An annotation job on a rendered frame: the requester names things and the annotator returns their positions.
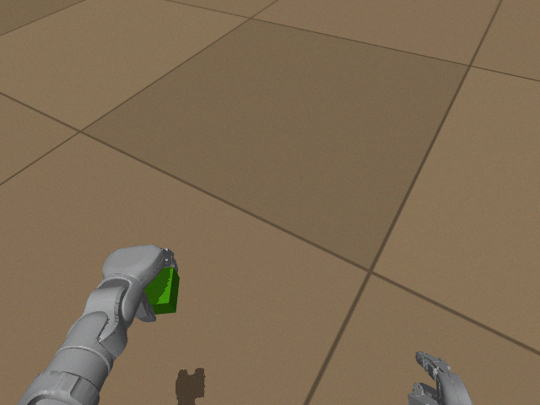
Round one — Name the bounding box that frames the right robot hand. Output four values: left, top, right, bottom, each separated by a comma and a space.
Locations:
408, 352, 473, 405

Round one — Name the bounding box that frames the left robot arm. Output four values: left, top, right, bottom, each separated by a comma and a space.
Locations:
16, 274, 143, 405

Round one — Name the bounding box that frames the left robot hand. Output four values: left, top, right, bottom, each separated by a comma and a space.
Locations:
102, 245, 178, 322

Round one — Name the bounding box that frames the small box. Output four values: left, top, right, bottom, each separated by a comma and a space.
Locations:
144, 267, 180, 315

